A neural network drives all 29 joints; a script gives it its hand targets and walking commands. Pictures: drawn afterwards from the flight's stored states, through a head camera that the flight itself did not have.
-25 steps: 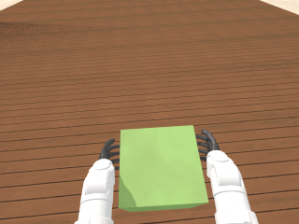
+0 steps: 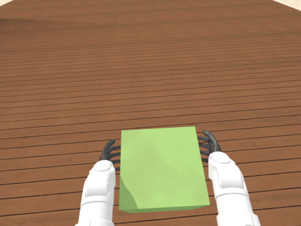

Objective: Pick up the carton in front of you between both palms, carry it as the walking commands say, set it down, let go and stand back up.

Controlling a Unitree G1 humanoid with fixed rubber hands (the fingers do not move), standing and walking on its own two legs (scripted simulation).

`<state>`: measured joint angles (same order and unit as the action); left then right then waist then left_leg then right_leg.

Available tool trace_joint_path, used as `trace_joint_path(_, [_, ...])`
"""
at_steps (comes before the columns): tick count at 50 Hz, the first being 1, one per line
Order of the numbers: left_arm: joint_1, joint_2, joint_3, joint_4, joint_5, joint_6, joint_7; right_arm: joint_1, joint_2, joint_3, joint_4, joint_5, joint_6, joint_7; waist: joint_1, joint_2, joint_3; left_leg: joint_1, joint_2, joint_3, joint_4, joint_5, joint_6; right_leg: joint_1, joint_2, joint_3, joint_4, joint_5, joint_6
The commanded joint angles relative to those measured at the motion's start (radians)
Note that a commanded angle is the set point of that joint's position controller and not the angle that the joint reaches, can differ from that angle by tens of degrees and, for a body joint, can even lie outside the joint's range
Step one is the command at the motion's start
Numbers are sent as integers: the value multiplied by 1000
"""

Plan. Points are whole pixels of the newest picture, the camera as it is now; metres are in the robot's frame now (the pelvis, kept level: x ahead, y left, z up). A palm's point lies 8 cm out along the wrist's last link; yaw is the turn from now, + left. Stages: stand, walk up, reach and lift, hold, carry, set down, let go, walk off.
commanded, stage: carry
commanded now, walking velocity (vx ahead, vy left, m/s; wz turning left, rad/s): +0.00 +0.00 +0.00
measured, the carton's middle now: (159, 173) +0.31 +0.00 -0.06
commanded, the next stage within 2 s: hold in 0.24 s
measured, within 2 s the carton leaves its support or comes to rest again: neither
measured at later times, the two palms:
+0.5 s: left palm (92, 176) +0.26 +0.17 +0.04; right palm (202, 152) +0.31 -0.12 +0.05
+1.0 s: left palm (106, 171) +0.26 +0.14 +0.05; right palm (213, 144) +0.33 -0.15 +0.06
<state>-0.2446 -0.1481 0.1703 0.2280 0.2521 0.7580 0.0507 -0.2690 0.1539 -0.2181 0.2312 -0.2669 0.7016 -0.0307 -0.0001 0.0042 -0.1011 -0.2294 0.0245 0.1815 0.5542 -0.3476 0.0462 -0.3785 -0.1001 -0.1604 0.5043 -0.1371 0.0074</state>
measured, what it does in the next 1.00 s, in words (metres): shifts its weight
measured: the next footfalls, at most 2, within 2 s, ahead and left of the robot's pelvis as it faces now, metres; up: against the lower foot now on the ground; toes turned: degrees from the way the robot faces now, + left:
none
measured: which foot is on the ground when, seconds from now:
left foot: down 0.00-1.00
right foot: down 0.00-1.00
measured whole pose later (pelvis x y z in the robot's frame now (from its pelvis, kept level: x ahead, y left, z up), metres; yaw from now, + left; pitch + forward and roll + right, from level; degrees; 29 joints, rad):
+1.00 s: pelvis +0.01 -0.07 +0.01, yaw +13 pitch -7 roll +0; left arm -0.31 -0.16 0.27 0.35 0.30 0.70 0.00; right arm -0.32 0.17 -0.26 0.29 -0.32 0.70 0.00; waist -0.02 0.05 0.02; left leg -0.03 0.00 -0.13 0.38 -0.24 -0.02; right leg -0.12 0.04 0.01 0.37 -0.13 -0.03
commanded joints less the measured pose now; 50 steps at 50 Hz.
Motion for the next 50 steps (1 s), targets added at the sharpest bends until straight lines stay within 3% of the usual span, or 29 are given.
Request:
trace_joint_path(1, [-544, -924, -547, -115, -285, -75, -262, -388, 944, 545, 15, 256, -4, 261, -1, 0, -233, -10, 135, -120, -123, 223, -11, 171, -70, 84, -30, 122, -13])
trace_joint_path(12, [-539, -926, -551, -119, -287, -73, -262, -387, 944, 548, 8, 259, -3, 261, -1, 2, -234, -6, 136, -118, -119, 248, -10, 171, -69, 77, -25, 127, -9])
trace_joint_path(13, [-484, -950, -511, -61, -264, -87, -271, -315, 963, 533, -32, 245, -4, 270, -26, 125, -107, -44, -21, -322, -239, 501, -7, 462, 227, 196, -20, 232, -35])
trace_joint_path(14, [-469, -935, -497, -81, -243, -115, -261, -338, 934, 532, -74, 243, -21, 274, -11, 101, -146, 28, -19, -336, -221, 588, -16, 441, 201, 227, -51, 261, -32])
trace_joint_path(15, [-473, -926, -491, -82, -233, -124, -256, -363, 941, 545, -66, 239, -24, 275, 0, 19, -179, 105, -25, -333, -209, 555, -26, 415, 207, 230, -76, 228, -32])
trace_joint_path(16, [-469, -924, -478, -80, -224, -128, -248, -371, 924, 552, -60, 239, -29, 280, 23, 67, -157, 142, -42, -314, -222, 487, -28, 380, 193, 231, -85, 223, -32])
trace_joint_path(18, [-500, -921, -490, -74, -235, -132, -245, -371, 927, 557, -47, 247, -39, 277, 8, 54, -161, 134, -50, -321, -225, 534, -43, 418, 210, 226, -84, 243, -21])
trace_joint_path(21, [-516, -919, -488, -43, -232, -130, -251, -388, 921, 546, -25, 240, -39, 280, -7, 60, -130, 207, -61, -303, -236, 432, -47, 334, 220, 215, -109, 146, -9])
trace_joint_path(27, [-611, -942, -505, -16, -261, -120, -293, -385, 952, 484, 79, 196, -33, 278, -43, 38, -85, 97, -72, -291, -260, 250, -56, 393, 216, 211, -131, 75, -15])
trace_joint_path(39, [-619, -940, -429, 33, -232, -118, -309, -459, 992, 505, 101, 213, -16, 299, -1, -27, -115, -13, -110, -264, -262, 139, -17, 544, 169, 239, -161, 86, 15])
trace_joint_path(50, [-634, -935, -395, 52, -214, -121, -315, -469, 984, 490, 119, 212, -10, 298, -5, -39, -120, -26, -119, -267, -259, 117, -7, 573, 142, 263, -181, 80, 28])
